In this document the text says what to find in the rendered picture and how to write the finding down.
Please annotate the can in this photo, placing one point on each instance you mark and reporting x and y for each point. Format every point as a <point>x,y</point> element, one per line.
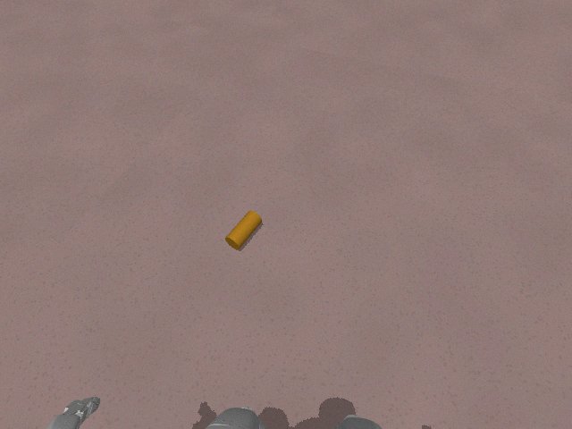
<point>241,232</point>

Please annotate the left robot hand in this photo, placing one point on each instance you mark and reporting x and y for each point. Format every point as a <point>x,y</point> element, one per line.
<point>75,414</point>

